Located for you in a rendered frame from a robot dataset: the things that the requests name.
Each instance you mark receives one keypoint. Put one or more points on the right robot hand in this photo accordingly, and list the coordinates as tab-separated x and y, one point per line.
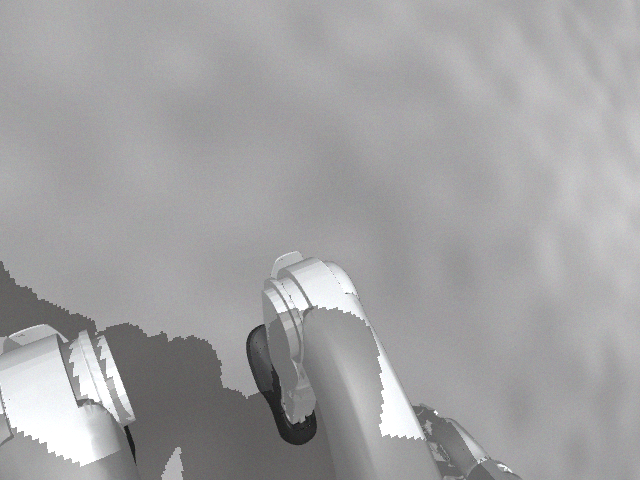
448	438

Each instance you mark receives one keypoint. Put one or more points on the right robot foot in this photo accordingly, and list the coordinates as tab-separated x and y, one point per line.
268	384

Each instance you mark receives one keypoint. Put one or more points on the right robot arm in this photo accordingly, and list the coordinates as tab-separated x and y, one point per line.
492	470

